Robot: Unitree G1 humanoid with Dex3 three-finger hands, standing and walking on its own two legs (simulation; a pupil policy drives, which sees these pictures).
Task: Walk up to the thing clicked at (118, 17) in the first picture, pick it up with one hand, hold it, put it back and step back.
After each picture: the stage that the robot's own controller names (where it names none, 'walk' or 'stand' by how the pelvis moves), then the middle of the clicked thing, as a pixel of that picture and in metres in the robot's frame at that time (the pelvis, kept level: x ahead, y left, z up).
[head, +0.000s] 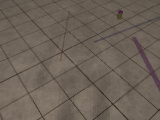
stand; (119, 14) +2.04 -0.55 -0.72
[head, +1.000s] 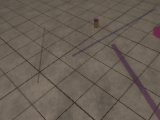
walk; (96, 23) +1.95 -0.05 -0.69
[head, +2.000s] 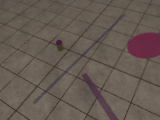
walk; (59, 45) +1.31 +0.32 -0.71
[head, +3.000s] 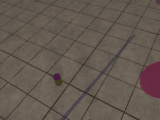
walk; (57, 79) +0.86 +0.29 -0.71
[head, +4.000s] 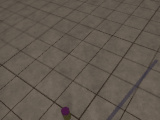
walk; (66, 113) +0.56 +0.22 -0.71
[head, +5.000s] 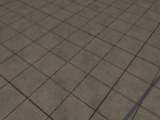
stand; out of the picture +0.42 +0.16 -0.70
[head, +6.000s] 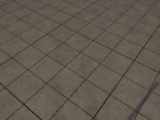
stand; out of the picture +0.37 +0.15 -0.72
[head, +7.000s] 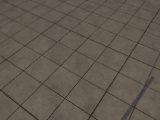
stand; out of the picture +0.36 +0.18 -0.73
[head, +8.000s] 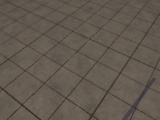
stand; out of the picture +0.37 +0.18 -0.73
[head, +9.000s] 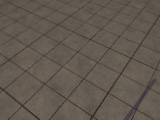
stand; out of the picture +0.37 +0.17 -0.73
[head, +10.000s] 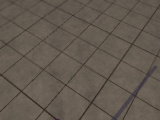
go down; out of the picture +0.38 +0.17 -0.71
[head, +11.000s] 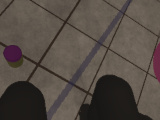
go down; (14, 57) +0.46 +0.21 -0.29
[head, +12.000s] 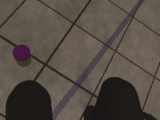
close in; (22, 56) +0.45 +0.21 -0.29
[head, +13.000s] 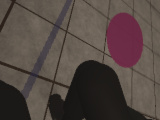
close in; out of the picture +0.44 +0.25 -0.22
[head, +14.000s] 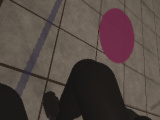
close; out of the picture +0.44 +0.26 -0.23
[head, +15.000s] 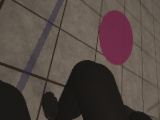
lift; out of the picture +0.41 +0.24 -0.24
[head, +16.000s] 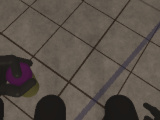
lift; (24, 81) +0.33 +0.20 -0.05
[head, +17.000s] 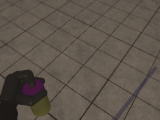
hold; (37, 98) +0.31 +0.16 -0.01
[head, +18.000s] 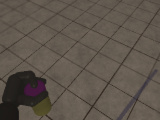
hold; (38, 98) +0.32 +0.16 -0.02
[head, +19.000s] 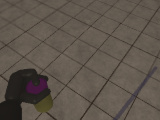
crouch; (40, 95) +0.32 +0.15 -0.02
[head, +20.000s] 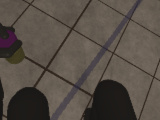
crouch; (10, 48) +0.46 +0.20 -0.12
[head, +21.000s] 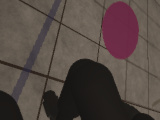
lower; out of the picture +0.59 +0.35 -0.26
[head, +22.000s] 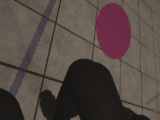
lower; out of the picture +0.59 +0.36 -0.26
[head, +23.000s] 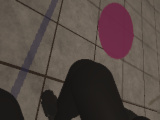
lower; out of the picture +0.58 +0.37 -0.26
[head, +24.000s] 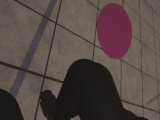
lower; out of the picture +0.58 +0.37 -0.26
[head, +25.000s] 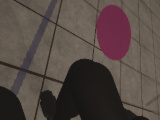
loosen; out of the picture +0.58 +0.38 -0.26
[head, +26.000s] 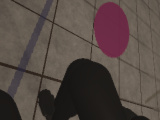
withdraw; out of the picture +0.58 +0.39 -0.26
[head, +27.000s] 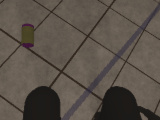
walk; (27, 35) +0.63 +0.29 -0.39
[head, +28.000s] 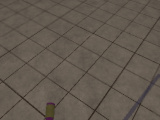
stand; (50, 111) +0.56 +0.23 -0.68
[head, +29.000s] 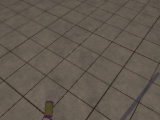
stand; (48, 109) +0.58 +0.26 -0.69
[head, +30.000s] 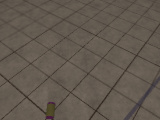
stand; (50, 110) +0.58 +0.25 -0.72
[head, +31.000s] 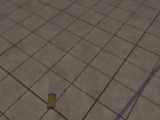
walk; (51, 101) +0.61 +0.26 -0.74
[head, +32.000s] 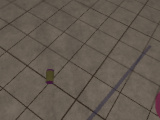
walk; (49, 76) +0.74 +0.24 -0.73
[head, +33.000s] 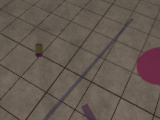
walk; (38, 50) +0.99 +0.43 -0.71
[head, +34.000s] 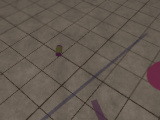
stand; (58, 50) +1.23 +0.30 -0.73
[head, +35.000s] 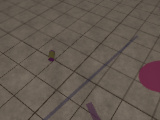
stand; (51, 55) +1.23 +0.34 -0.75
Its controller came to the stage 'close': yes
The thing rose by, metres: 0.70
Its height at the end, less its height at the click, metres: -0.02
